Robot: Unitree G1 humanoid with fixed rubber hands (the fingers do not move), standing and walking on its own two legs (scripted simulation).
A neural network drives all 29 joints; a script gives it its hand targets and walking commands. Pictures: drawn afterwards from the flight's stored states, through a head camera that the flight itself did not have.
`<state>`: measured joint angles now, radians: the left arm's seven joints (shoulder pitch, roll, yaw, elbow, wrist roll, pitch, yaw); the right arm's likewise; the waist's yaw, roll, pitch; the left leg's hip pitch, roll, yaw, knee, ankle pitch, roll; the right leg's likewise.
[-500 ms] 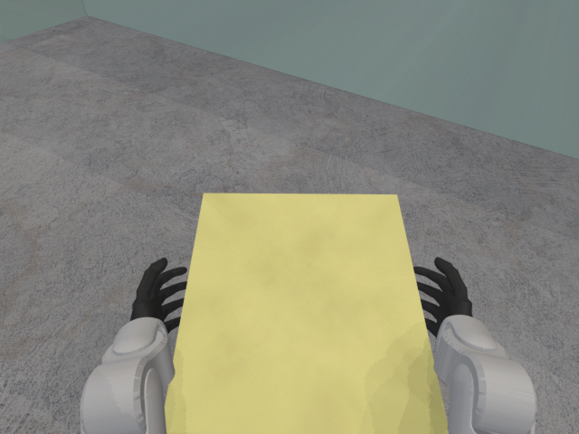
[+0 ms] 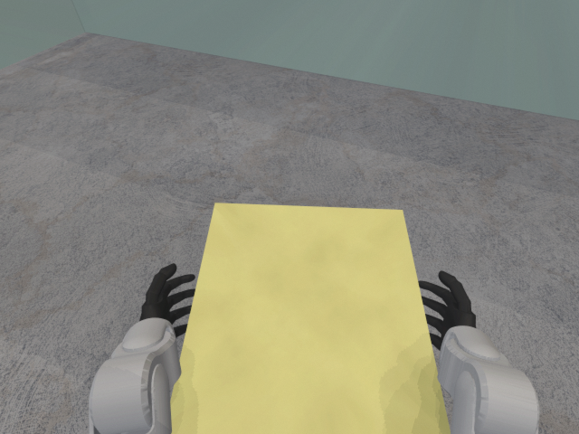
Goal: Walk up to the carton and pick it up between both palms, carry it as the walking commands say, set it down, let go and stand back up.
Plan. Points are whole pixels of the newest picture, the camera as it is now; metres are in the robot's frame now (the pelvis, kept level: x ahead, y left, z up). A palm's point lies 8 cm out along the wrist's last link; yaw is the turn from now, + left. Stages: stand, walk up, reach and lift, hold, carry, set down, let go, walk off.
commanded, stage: carry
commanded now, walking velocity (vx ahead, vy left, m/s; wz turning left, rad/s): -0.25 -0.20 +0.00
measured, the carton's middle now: (304, 327) +0.27 -0.01 +0.00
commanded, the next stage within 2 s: none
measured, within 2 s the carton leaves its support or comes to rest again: neither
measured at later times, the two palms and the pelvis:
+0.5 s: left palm out of the picture +0.05 +0.09 +0.10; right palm out of the picture +0.08 -0.26 +0.12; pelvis -0.17 -0.11 +0.01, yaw +2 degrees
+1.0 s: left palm out of the picture -0.13 -0.05 +0.07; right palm out of the picture -0.11 -0.40 +0.10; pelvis -0.35 -0.24 +0.00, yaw +2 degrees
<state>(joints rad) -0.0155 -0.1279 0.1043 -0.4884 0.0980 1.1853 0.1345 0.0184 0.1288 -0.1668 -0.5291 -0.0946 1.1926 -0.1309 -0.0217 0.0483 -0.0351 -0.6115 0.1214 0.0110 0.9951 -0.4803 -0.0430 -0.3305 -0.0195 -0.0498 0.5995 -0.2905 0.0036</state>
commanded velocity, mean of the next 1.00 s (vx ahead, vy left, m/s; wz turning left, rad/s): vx -0.25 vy -0.20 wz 0.00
